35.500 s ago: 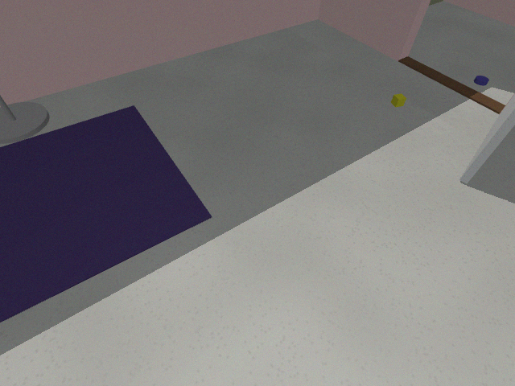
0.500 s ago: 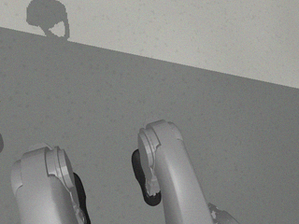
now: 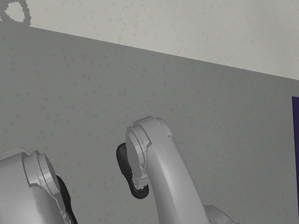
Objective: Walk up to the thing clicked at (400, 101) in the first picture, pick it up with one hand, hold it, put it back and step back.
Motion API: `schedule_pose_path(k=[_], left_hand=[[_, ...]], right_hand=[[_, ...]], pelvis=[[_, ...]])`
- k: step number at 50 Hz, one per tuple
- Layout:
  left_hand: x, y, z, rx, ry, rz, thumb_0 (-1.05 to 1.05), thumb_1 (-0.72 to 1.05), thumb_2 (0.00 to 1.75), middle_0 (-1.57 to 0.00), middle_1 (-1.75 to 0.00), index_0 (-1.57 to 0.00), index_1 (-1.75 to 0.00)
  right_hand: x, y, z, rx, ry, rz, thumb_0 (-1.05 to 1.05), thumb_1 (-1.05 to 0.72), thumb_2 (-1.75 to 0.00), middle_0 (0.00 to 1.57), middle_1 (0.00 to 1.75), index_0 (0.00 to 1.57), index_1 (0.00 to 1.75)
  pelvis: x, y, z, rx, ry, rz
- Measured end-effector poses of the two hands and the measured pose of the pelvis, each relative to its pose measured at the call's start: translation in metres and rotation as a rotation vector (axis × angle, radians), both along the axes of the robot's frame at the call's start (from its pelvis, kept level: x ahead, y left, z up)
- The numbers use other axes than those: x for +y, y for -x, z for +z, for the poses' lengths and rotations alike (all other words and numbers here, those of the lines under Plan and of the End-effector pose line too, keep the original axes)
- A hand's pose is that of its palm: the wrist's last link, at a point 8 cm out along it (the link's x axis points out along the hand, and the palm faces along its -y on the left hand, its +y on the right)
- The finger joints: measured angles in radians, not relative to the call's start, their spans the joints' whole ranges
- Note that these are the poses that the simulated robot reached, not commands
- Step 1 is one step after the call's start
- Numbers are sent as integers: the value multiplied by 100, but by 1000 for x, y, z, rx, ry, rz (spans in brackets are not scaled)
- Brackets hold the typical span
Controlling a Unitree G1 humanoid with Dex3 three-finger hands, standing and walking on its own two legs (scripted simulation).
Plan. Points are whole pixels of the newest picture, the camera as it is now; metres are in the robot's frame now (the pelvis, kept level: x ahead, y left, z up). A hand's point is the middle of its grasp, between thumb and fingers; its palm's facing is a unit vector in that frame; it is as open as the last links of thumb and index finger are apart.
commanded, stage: rest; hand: left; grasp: from above
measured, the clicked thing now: out of the picture +0.44 +0.35 -0.26
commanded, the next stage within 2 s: open in 0.54 s
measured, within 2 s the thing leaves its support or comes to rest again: rests again in 0.16 s
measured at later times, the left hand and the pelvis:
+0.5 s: hand out of the picture +0.42 +0.34 -0.25, palm faces -0.14 -0.42 -0.90, open 8.6 cm; pelvis +0.00 +0.00 +0.00, yaw -2 degrees
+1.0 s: hand out of the picture +0.42 +0.34 -0.25, palm faces -0.15 -0.43 -0.89, open 9.3 cm; pelvis -0.01 +0.01 +0.01, yaw -3 degrees
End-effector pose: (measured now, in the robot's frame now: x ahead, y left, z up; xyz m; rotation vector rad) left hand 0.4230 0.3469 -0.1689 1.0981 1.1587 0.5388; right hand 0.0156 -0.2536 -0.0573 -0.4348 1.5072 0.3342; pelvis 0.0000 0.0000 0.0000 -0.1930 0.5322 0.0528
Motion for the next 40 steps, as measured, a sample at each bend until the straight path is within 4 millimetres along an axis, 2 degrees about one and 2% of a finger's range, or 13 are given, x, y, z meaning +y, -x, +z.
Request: schedule_pose_path(k=[15, 34, 40], left_hand=[[2, 1, -18, -18, -2, 53, -2, 22, 35, -113, -43, -82, -38], [0, -1, -18, -9, -3, 57, -2, 24, 33, -112, -45, -81, -38], [0, 0, -20, -8, 5, 46, -1, 23, 38, -101, -51, -77, -44]], right_hand=[[4, 5, 17, 17, 6, 41, 0, -93, -91, 19, 30, 19, 30], [14, 19, 25, -6, -3, 40, 0, -93, -91, 19, 30, 19, 30], [17, 25, 27, -6, -7, 38, 0, -92, -90, 19, 30, 19, 30]], pelvis=[[3, 3, 1, -35, 30, -7], [5, 9, 2, -74, 49, -14], [5, 11, 3, -84, 53, -17]])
